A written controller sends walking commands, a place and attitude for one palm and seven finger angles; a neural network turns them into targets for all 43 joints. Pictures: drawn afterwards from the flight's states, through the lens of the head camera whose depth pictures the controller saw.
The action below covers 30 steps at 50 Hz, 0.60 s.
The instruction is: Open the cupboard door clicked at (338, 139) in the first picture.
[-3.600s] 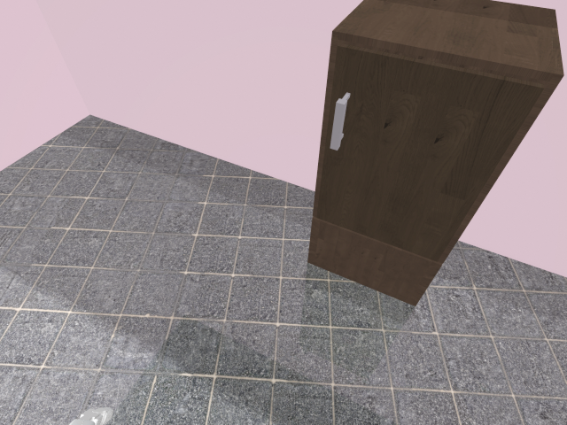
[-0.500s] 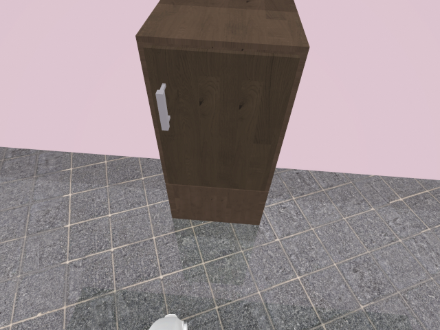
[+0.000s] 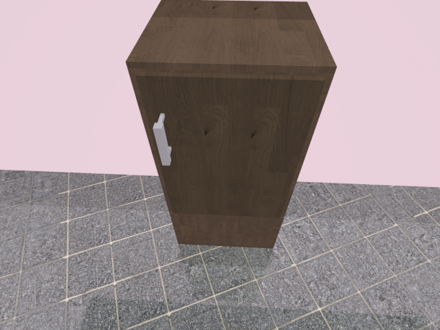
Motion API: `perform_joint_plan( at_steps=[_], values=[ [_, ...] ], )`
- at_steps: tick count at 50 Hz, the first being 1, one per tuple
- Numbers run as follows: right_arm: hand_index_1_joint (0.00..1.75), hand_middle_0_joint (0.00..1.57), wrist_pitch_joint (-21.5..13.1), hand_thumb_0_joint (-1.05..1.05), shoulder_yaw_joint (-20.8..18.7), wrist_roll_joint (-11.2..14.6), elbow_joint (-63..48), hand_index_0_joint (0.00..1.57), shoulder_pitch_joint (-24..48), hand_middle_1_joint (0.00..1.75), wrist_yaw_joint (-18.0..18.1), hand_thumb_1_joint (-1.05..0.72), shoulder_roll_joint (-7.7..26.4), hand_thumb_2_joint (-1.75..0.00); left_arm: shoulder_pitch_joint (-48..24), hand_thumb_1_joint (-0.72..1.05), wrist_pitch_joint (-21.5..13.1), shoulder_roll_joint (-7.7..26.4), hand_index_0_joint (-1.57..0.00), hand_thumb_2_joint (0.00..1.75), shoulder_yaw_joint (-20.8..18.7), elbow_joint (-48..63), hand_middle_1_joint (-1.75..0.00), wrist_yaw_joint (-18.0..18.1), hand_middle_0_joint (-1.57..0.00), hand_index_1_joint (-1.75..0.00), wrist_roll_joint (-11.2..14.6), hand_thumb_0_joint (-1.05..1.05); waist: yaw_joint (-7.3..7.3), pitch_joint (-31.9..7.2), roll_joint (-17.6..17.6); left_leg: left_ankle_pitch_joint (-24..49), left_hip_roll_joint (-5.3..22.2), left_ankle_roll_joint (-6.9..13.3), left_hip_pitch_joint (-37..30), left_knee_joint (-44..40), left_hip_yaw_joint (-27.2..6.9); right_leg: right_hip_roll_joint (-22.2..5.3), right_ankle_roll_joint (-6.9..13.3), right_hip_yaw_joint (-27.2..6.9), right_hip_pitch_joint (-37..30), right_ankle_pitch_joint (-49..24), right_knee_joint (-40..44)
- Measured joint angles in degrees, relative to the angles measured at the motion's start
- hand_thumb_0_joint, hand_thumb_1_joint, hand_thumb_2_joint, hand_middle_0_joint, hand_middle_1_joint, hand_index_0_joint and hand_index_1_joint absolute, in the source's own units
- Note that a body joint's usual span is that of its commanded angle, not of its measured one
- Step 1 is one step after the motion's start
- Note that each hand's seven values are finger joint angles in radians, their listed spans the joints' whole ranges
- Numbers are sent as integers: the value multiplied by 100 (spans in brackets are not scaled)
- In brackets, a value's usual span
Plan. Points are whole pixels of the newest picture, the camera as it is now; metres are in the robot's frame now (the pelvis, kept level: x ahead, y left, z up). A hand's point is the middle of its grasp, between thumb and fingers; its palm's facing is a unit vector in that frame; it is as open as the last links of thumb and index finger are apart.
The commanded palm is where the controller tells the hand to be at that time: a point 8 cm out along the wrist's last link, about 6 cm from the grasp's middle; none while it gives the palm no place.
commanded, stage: come to a stop and stand still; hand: left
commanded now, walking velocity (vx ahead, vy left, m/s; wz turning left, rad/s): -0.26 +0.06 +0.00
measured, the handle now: (164, 140) +0.56 +0.18 -0.01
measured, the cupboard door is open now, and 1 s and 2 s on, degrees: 0 0 0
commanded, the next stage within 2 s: look again from close up in 1.20 s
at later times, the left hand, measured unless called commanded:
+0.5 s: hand out of the picture +0.02 +0.24 -0.17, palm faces +0.08 -0.98 -0.17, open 7.4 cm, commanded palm none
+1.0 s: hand out of the picture -0.05 +0.16 -0.16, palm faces +0.07 -0.98 -0.19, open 7.3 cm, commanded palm none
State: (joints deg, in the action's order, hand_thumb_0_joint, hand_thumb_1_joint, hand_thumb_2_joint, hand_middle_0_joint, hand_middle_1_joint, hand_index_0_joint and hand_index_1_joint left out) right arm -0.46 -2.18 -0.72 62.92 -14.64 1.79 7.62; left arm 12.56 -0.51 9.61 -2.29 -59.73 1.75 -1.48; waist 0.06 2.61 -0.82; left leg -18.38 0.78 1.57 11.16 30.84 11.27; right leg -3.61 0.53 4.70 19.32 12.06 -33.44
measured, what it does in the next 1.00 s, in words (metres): steps on the spot: left foot, then right foot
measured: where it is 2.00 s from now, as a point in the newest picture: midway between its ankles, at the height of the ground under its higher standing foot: outside the picture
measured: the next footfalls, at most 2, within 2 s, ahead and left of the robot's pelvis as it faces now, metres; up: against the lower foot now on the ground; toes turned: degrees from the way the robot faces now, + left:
left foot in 0.30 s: +0.01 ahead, +0.14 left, +0.00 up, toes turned +6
right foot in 0.70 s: -0.03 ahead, -0.11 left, +0.00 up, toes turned -2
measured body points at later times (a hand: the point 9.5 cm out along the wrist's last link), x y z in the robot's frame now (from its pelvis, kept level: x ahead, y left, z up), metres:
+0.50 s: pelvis -0.02 +0.05 +0.01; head +0.00 +0.08 +0.46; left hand +0.02 +0.29 -0.16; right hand +0.03 -0.19 -0.13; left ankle -0.03 +0.14 -0.73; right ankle -0.05 -0.10 -0.67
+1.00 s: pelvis -0.05 -0.01 +0.01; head -0.05 -0.02 +0.46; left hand -0.06 +0.21 -0.14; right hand -0.08 -0.21 -0.16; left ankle -0.03 +0.14 -0.73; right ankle -0.07 -0.10 -0.73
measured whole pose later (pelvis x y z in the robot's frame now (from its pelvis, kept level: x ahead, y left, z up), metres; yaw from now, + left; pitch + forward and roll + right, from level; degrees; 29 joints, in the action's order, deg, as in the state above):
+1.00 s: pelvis -0.05 -0.01 +0.01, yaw +2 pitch -2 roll +0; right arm 0.8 -0.9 -0.8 67.7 -17.9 1.8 6.6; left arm 16.1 0.0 7.2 -0.3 -65.8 2.0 -0.1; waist 1.1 1.6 1.2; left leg -10.5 3.6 -2.2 10.2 23.2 3.2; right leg 0.5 1.8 3.8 6.3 15.5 -23.9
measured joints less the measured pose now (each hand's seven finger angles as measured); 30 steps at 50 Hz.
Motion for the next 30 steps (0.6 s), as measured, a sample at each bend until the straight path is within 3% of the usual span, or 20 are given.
perform_joint_plan(
  at_steps=[3,7,9,12,14,16,18,22,25,30],
  values=[
    [30,20,158,1,-43,35,-27,20,42,30,-14,-93,8,-90,-120,93,27,-66,-20,90,38,18,-30,9,-20,-29,14,1,121,49,167,-471,71,-130,231,517,-289,82,141,137,15,197,-47],
    [30,20,303,1,-100,51,-102,20,166,30,16,-92,39,-90,-381,93,81,-121,-20,90,-8,141,-30,57,-20,-30,-3,1,66,222,183,-1195,-25,-236,759,1946,-770,81,162,225,-1,68,142],
    [30,20,341,1,-120,53,-162,20,248,30,21,-92,75,-90,-482,92,118,-132,-20,90,-35,212,-30,70,-20,-30,-18,1,29,291,152,-1285,-50,-287,881,2165,-878,43,123,238,6,-11,225],
    [30,20,326,1,-134,50,-288,20,356,30,10,-92,114,-90,-563,92,172,-87,-20,90,-76,288,-30,68,-20,-30,-30,1,5,332,48,-1018,-14,-335,792,1615,-890,-39,29,229,68,-95,251],
    [30,20,258,0,-129,41,-379,20,369,30,-1,-91,137,-90,-559,91,214,-30,-20,90,-104,305,-30,56,-20,-30,-5,1,22,306,-18,-343,45,-332,516,711,-830,-85,-61,220,154,-76,118],
    [30,20,183,0,-121,2,-425,20,352,30,-9,-91,120,-90,-525,91,286,51,-20,90,-136,298,-30,34,-20,-30,43,1,18,264,-137,-81,13,-149,377,365,-744,-121,-141,120,295,252,-211],
    [30,20,154,0,-78,-50,-457,20,316,30,18,-91,52,-90,-460,91,394,136,-20,90,-169,259,-30,21,-20,-30,42,1,18,195,-229,-76,-10,5,341,314,-682,45,-165,-227,479,1003,-921],
    [30,20,93,0,13,-86,-408,20,234,30,97,-91,-46,-90,-286,91,386,246,-20,90,-212,123,-30,-52,-20,-29,37,1,4,50,-271,231,-5,78,131,-242,-664,298,-231,-552,570,1024,-2039],
    [30,20,53,0,10,-84,-347,20,189,30,116,-92,-31,-90,-106,91,386,265,-20,90,-192,5,-30,-95,-20,-29,43,1,5,-37,-236,419,14,89,3,-569,-640,297,-293,-528,293,1016,-1947],
    [30,20,23,0,-13,-91,-258,20,114,30,107,-92,14,-90,10,91,426,219,-20,90,-117,-180,-30,-122,-20,-29,60,1,92,-26,-132,567,58,57,-45,-751,-630,207,-277,-392,-315,1287,-1021]
  ],
)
